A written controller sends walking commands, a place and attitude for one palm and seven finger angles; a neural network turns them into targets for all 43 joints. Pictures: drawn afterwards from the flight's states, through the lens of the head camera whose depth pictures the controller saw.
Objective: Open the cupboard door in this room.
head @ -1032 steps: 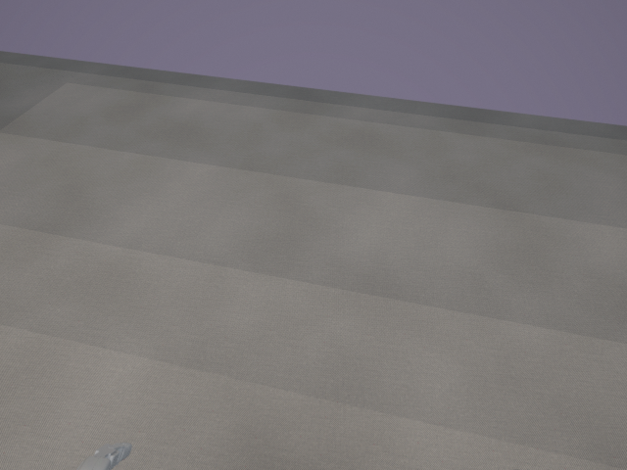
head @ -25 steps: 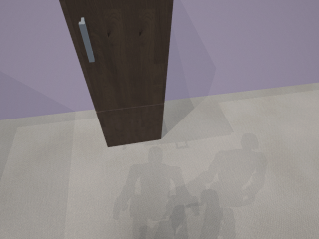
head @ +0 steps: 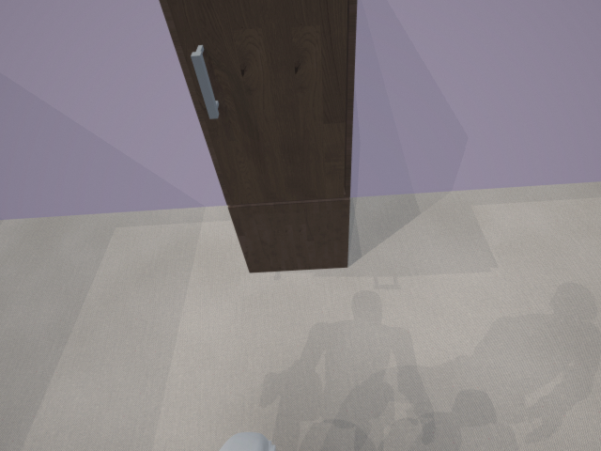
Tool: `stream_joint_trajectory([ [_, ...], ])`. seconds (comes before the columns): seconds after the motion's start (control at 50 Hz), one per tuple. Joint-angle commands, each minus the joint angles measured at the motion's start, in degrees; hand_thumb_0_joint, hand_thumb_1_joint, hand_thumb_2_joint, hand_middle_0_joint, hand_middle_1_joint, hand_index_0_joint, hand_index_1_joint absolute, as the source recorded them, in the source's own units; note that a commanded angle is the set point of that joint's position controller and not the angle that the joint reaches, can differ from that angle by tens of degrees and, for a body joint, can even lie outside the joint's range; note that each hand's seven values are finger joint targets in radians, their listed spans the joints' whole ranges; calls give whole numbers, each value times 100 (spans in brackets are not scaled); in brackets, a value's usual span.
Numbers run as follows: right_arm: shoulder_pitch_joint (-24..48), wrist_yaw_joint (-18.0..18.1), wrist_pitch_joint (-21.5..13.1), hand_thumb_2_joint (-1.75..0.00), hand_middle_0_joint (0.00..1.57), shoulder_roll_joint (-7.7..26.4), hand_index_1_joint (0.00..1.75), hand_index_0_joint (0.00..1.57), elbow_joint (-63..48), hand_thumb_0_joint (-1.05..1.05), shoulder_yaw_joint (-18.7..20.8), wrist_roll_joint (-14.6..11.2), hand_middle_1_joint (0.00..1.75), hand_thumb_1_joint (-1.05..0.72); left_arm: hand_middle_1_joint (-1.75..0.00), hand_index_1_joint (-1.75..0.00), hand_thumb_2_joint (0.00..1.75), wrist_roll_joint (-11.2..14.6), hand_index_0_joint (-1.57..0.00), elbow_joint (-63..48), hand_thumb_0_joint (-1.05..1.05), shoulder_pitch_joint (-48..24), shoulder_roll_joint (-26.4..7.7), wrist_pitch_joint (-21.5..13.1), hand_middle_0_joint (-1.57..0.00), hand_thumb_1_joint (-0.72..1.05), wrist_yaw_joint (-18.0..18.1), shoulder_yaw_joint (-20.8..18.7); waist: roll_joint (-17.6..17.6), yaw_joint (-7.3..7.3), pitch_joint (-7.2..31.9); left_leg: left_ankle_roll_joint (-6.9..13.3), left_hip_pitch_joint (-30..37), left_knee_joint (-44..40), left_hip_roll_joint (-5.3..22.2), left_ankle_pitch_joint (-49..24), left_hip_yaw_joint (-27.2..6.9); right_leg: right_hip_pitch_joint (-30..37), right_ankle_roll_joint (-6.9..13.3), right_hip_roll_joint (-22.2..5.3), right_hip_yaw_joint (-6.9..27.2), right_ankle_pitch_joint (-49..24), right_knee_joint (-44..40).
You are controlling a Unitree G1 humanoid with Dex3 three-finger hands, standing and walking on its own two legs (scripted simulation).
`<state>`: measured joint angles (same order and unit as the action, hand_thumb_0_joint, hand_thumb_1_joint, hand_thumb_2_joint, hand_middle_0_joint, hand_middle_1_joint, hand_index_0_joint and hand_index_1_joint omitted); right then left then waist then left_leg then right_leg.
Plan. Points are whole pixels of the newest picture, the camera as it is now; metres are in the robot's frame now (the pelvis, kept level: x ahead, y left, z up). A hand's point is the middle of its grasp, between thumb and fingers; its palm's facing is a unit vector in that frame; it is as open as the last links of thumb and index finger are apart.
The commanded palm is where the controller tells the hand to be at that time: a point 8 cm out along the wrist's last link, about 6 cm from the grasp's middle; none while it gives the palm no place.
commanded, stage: take the last steps up to it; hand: left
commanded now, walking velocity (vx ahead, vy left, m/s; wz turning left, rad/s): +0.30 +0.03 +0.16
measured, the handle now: (207, 82) +0.84 +0.24 +0.08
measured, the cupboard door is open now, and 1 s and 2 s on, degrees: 0 0 0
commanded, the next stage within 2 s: come to a stop and stand still in 1.16 s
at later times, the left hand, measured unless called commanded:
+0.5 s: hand out of the picture -0.07 +0.22 -0.18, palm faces +0.16 -0.98 -0.14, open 7.4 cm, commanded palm none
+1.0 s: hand (213, 385) +0.26 +0.18 -0.17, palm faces +0.05 -0.97 -0.22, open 7.2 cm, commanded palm none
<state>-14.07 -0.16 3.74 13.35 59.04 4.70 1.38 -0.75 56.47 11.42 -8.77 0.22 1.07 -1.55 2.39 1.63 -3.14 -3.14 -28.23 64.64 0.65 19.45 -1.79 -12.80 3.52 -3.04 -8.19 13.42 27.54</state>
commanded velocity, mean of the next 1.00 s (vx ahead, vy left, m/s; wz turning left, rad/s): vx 0.29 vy -0.01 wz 0.00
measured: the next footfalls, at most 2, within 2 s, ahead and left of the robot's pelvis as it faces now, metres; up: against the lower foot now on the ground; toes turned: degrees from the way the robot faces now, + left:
left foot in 0.36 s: -0.01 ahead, +0.15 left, +0.00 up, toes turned +11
right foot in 0.80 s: +0.27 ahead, -0.10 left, +0.00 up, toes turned -6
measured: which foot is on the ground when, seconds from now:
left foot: up 0.00-0.34, down 0.36-0.80, up 0.82-1.00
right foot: down 0.00-0.36, up 0.38-0.78, down 0.80-1.00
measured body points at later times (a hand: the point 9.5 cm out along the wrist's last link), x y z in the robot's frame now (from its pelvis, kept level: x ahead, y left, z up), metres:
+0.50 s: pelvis +0.02 +0.05 +0.00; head +0.01 +0.07 +0.45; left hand -0.07 +0.27 -0.17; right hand +0.09 -0.18 -0.14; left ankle -0.05 +0.15 -0.74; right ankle +0.05 -0.07 -0.69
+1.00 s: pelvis +0.19 -0.01 -0.01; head +0.23 -0.02 +0.44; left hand +0.26 +0.23 -0.15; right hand +0.19 -0.24 -0.17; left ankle +0.15 +0.13 -0.66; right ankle +0.23 -0.09 -0.74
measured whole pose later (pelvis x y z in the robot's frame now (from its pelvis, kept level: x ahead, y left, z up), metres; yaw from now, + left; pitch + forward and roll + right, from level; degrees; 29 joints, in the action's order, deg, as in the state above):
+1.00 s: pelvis +0.19 -0.01 -0.01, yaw +3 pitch -1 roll +0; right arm -16.3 0.3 -0.6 10.1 62.6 3.2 1.3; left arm -0.9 59.9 9.4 -9.7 -3.5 0.5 -2.9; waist 1.4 1.8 -5.5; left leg -0.2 -27.5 67.4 6.1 18.8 2.3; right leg -15.8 3.0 -1.5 -9.0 13.1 29.8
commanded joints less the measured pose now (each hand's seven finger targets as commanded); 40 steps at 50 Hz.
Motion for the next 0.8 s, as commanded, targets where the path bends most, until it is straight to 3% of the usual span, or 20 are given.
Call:
stream_joint_trajectory([
  [0.0,-73,-1,-40,-90,20,295,30,20,-246,0,34,8,30,-90,-30,-30,90,-10,-20,-206,0,473,-925,-183,-20,90,69,-200,-1060,-271,226,-99,-258,-52,229,-88,-32,500,165,-1386,1317,-95,-1430],
  [0.06,174,-39,-76,-90,20,295,30,20,-300,0,9,36,30,-90,-30,-30,90,-45,-20,-33,0,774,-947,-224,-20,90,47,-209,-1085,-380,26,-81,-246,-540,367,-18,66,515,149,-1526,1609,1224,-1851],
  [0.18,575,-92,-260,-90,20,119,30,20,-367,0,-95,-3,30,-90,-30,-30,90,-119,-20,389,0,1285,-1090,-302,-20,90,-7,-240,-1020,-602,118,105,324,-2298,362,646,494,771,482,-1671,1746,1591,-2056],
  [0.24,319,-64,-347,-90,20,-9,30,20,-267,0,-140,-38,30,-90,-30,-30,90,-106,-20,592,0,1287,-1083,-293,-20,90,-31,-241,-970,-487,322,238,966,-3101,227,619,710,729,499,-1539,1558,1286,-1889],
  [0.28,-230,-7,-430,-90,20,-76,30,20,-68,0,-194,-52,30,-90,-30,-30,90,-47,-20,644,0,988,-1048,-252,-20,90,-43,-233,-853,-175,482,275,2088,-4159,125,-90,929,145,263,-1225,1080,1367,-1497],
  [0.3,-534,43,-485,-90,20,13,30,20,78,0,-184,-67,30,-90,-30,-30,90,2,-20,641,0,862,-922,-231,-20,90,-62,-201,-552,-22,549,292,2878,-4619,219,-313,845,-429,43,-971,759,1452,-1112],
  [0.32,-821,104,-535,-90,20,340,30,20,176,0,-114,-54,30,-90,-30,-30,90,35,-20,594,0,820,-647,-218,-20,90,-90,-141,348,131,559,521,3596,-4992,934,284,-137,-1387,-210,-594,442,1523,-238],
  [0.34,-990,132,-498,-90,20,816,30,20,189,0,5,-30,30,-90,-30,-30,90,18,-20,457,0,635,-410,-203,-20,90,-153,-75,1511,284,124,902,3605,-5620,1984,1659,-1503,-2420,-423,-94,-142,1554,1074],
  [0.36,-1033,159,-455,-90,20,959,30,20,140,0,21,-5,30,-90,-30,-30,90,-55,-20,254,0,321,-432,-174,-20,90,-154,-84,1183,364,-493,1248,2974,-5997,2397,2073,-1811,-2734,-384,-185,156,1542,1907],
  [0.38,-782,149,-470,-90,20,773,30,20,140,0,-30,7,30,-90,-30,-30,90,-110,-20,268,0,267,-486,-158,-20,90,-179,-127,886,209,-770,1277,2559,-6022,2241,1950,-1547,-2713,-338,-323,383,1252,2290],
  [0.4,-631,157,-503,-90,20,574,30,20,141,0,-82,0,30,-90,-30,-30,90,-131,-20,378,0,298,-456,-111,-20,90,-200,-137,1012,96,-1005,1152,2228,-6065,2007,1675,-1236,-2693,-377,-353,468,955,2667],
  [0.42,-508,158,-537,-90,20,447,30,20,101,0,-130,-15,30,-90,-30,-30,90,-122,-20,422,0,421,-472,-110,-20,90,-230,-152,849,-21,-1115,1083,2069,-6018,1830,1213,-878,-2658,-402,-383,542,636,2925],
  [0.48,-594,168,-677,-90,20,329,30,20,77,0,-135,-34,30,-90,-30,-30,90,-107,-20,489,0,624,-405,-110,-20,90,-261,-180,286,-147,-843,1067,2305,-5838,1517,-213,-264,-2656,-504,-362,563,20,3383],
  [0.54,-805,193,-752,-90,20,308,30,20,147,0,-136,-54,30,-90,-30,-30,90,-80,-20,316,0,379,-442,-76,-20,90,-263,-206,208,-156,-701,1208,2561,-5739,1565,-999,-98,-2904,-552,-436,622,-170,3407],
  [0.62,-1013,213,-786,-90,20,326,30,20,274,0,-93,0,30,-90,-30,-30,90,-44,-20,-24,0,-287,-388,-86,-20,90,-298,-188,493,-51,-747,1269,2741,-5462,1646,-1934,159,-2826,-506,-546,525,-103,2325],
  [0.68,-1118,206,-762,-90,20,390,30,20,377,0,-66,47,30,-90,-30,-30,90,-20,-20,-134,0,-567,-353,-151,-20,90,-311,-174,513,14,-635,1129,2703,-5118,1580,-2686,373,-2058,-366,-307,214,23,1312],
  [0.72,-975,197,-743,-90,20,528,30,20,397,0,-27,28,30,-90,-30,-30,90,-13,-20,-7,0,-17,-486,-207,-20,90,-292,-205,438,-279,-243,1018,2609,-4418,1557,-3632,510,-991,-207,-59,70,45,858],
  [0.74,-974,177,-731,-90,20,550,30,20,410,0,-17,3,30,-90,-30,-30,90,-29,-20,210,0,645,-615,-269,-20,90,-275,-242,105,-564,161,864,2512,-3594,1337,-4002,667,-68,-146,168,-92,-256,402],
  [0.76,-983,137,-750,-90,20,488,30,20,396,0,-26,-47,30,-90,-30,-30,90,-75,-20,501,0,1481,-876,-346,-20,90,-239,-318,-255,-929,675,665,1806,-2494,1048,-3539,852,1315,-50,24,129,-635,206],
  [0.78,-1187,71,-770,-90,20,120,30,20,311,0,-88,-119,30,-90,-30,-30,90,-127,-20,707,0,2225,-1528,-413,-20,90,-140,-487,-1740,-1153,1412,440,503,-666,368,-1079,1124,2630,387,-1450,2054,-897,-129],
])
